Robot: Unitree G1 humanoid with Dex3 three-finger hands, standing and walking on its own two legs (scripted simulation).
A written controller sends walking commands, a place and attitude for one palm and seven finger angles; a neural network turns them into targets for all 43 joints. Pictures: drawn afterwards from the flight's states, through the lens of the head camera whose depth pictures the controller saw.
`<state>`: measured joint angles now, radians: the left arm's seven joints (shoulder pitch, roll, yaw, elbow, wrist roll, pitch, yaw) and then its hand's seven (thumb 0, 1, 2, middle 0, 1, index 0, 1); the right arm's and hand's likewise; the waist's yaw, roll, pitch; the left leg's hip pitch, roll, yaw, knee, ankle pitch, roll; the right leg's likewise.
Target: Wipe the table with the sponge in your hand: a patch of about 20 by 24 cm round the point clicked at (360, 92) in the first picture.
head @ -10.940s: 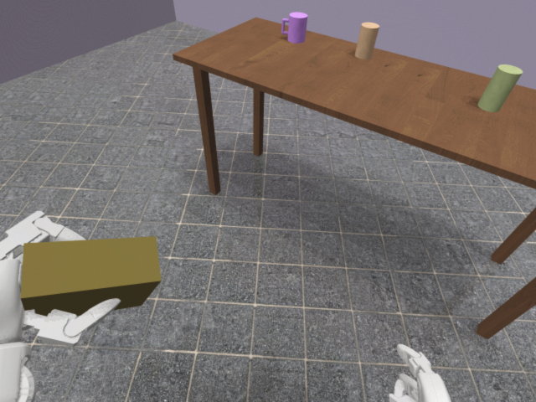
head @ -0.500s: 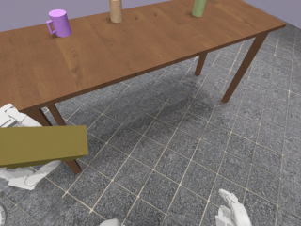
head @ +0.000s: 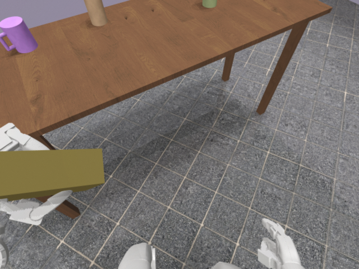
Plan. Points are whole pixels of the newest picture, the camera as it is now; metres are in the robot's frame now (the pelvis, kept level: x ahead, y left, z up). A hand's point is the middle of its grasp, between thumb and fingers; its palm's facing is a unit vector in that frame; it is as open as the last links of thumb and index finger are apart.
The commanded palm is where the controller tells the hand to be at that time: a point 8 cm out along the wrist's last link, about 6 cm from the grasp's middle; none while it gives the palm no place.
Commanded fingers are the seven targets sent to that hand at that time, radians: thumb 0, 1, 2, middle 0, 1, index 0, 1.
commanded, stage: take the last steps up to it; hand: left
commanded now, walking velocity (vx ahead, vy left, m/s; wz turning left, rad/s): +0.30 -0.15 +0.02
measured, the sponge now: (66, 174) +0.24 +0.19 +0.15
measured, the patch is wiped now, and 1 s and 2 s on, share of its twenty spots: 0.00 0.00 0.00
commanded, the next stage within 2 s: come to a stop and stand still in 1.84 s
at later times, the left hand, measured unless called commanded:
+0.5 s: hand (127, 111) +0.35 +0.11 +0.18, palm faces +0.37 -0.78 -0.51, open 9.4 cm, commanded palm +0.28 +0.16 +0.19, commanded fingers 0.00 0.10 1.30 -1.20 -1.60 -1.20 -1.60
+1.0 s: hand (177, 64) +0.46 +0.03 +0.19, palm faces +0.39 -0.80 -0.45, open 9.4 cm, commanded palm +0.40 +0.07 +0.19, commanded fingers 0.00 0.10 1.30 -1.20 -1.60 -1.20 -1.60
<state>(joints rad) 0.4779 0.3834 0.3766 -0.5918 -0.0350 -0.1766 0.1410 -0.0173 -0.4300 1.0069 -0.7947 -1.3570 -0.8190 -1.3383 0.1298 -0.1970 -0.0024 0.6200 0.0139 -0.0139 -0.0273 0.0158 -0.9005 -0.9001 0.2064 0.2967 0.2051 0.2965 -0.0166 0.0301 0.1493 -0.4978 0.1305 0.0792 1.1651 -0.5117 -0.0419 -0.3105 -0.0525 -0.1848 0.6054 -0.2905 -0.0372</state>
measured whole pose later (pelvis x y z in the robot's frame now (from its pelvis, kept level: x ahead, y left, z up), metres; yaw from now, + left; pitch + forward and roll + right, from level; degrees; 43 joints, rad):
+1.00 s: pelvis +0.24 -0.21 +0.01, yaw +1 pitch +1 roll -1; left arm 0.49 0.39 0.39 -0.60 -0.04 -0.19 0.15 -0.02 -0.43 1.01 -0.79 -1.36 -0.82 -1.34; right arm 0.18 -0.14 0.01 0.54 0.00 -0.07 -0.03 0.01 -0.90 -0.90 0.20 0.30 0.20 0.30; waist 0.00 0.01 0.08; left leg -0.26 0.16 0.18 0.52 -0.24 -0.04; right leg -0.44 -0.09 -0.12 0.83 -0.39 0.03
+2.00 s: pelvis +0.43 -0.34 +0.01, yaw +9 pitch +0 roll +2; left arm 0.48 0.34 0.35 -0.51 -0.02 -0.21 0.16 -0.02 -0.43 1.01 -0.79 -1.35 -0.82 -1.34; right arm 0.17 -0.24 -0.02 0.63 -0.01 -0.03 -0.06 0.02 -0.90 -0.90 0.21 0.30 0.20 0.30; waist -0.01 -0.02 0.09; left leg -0.42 0.05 0.12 0.84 -0.39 -0.03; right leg -0.23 -0.11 -0.18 0.52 -0.28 -0.02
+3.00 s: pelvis +0.39 -0.35 +0.01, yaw +6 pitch -2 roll -1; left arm 0.43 0.32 0.35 -0.44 -0.03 -0.19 0.14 -0.02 -0.43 1.01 -0.80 -1.35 -0.82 -1.34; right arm 0.22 -0.22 0.01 0.59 -0.02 -0.12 -0.05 0.02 -0.90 -0.90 0.20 0.30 0.20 0.30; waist 0.01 0.02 0.04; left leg -0.25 0.00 0.03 0.46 -0.19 0.03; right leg -0.21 0.05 -0.06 0.38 -0.14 -0.04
